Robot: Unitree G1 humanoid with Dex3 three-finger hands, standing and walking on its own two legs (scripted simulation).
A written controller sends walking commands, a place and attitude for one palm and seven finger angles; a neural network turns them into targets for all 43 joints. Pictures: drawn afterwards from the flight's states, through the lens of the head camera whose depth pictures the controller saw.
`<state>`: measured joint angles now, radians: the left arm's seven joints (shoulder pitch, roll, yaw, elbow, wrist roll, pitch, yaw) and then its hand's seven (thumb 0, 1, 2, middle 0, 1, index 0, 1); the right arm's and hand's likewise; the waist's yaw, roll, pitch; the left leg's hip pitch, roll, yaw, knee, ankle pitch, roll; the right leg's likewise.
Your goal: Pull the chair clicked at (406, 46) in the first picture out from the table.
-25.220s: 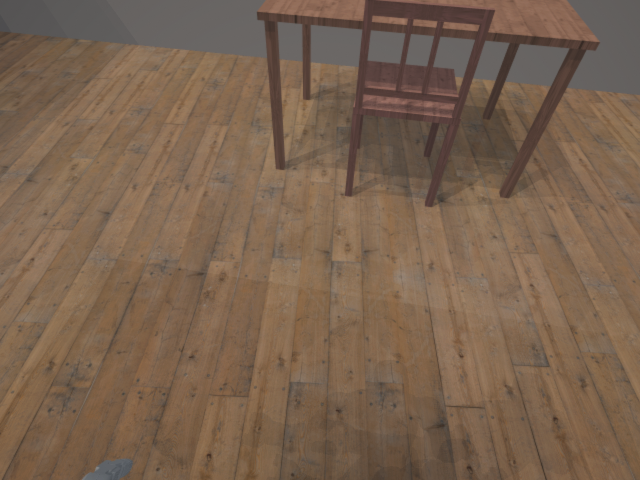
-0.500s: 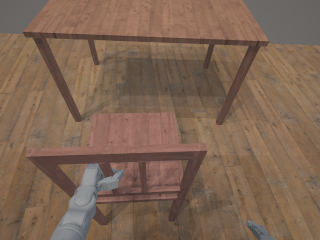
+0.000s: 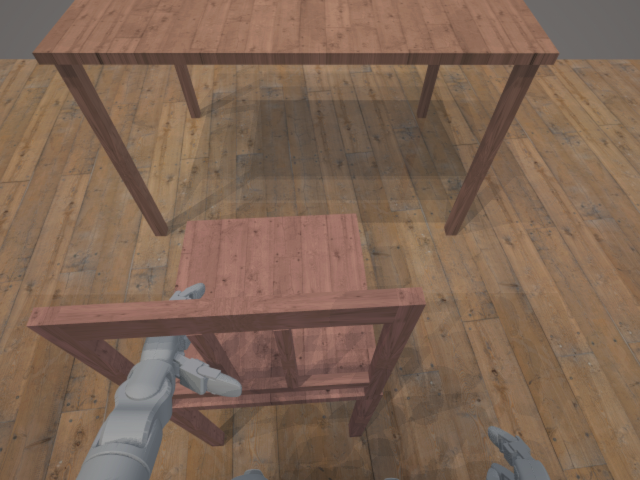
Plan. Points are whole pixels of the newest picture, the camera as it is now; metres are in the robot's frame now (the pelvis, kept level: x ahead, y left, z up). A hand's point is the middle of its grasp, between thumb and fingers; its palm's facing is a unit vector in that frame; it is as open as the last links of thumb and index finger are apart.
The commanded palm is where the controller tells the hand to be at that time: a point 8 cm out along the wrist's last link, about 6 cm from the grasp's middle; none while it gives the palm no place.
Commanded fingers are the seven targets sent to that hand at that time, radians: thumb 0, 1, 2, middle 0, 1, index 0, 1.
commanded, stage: open the thumb and straighten the fingers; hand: left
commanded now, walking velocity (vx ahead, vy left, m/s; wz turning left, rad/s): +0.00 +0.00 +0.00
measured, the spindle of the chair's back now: (218, 361) +0.29 +0.14 -0.06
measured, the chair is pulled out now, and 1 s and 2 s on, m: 0.57 0.57 0.57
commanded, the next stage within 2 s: draw the fingers out of the gap in 0.06 s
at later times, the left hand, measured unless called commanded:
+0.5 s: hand (203, 394) +0.24 +0.15 -0.05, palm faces -0.05 -0.99 -0.11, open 17.5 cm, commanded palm +0.23 +0.20 -0.02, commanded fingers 0.00 -0.55 0.20 0.00 0.00 0.00 0.00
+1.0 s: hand (187, 453) +0.17 +0.16 -0.04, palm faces +0.01 -0.99 -0.13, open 17.5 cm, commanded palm +0.15 +0.21 -0.02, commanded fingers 0.00 -0.55 0.20 0.00 0.00 0.00 0.00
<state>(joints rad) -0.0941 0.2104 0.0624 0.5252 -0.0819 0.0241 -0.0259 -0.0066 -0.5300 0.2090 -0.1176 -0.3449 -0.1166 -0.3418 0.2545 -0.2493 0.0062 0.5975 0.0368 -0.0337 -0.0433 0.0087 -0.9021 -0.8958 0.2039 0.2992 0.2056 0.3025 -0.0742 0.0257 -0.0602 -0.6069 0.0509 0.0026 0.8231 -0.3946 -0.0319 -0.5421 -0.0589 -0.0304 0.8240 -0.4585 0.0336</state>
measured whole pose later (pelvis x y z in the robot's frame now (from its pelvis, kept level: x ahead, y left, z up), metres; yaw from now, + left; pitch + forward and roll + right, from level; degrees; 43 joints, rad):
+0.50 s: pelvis +0.00 +0.01 -0.01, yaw +1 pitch +10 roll -1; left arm 0.18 0.20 -0.02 0.23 -0.10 0.10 -0.04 -0.01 -0.54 0.20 0.00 0.00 0.00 0.00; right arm 0.25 -0.27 0.00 0.54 0.05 -0.05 -0.06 0.01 -0.90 -0.90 0.20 0.30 0.20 0.30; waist -0.06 0.04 -0.09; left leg -0.64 0.04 -0.01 0.88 -0.42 -0.02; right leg -0.56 -0.07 -0.04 0.86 -0.48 0.04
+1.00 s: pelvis +0.00 +0.00 -0.02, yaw +2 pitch +10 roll -1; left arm 0.49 0.22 -0.02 -0.06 -0.10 0.10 -0.02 -0.01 -0.54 0.20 0.00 0.00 0.00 0.00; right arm 0.24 -0.24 0.00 0.48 0.05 -0.07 -0.09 0.01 -0.90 -0.90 0.20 0.30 0.21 0.30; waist -0.05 0.03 -0.12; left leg -0.69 0.04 -0.04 0.96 -0.45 -0.03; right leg -0.59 -0.07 -0.07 0.93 -0.52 0.03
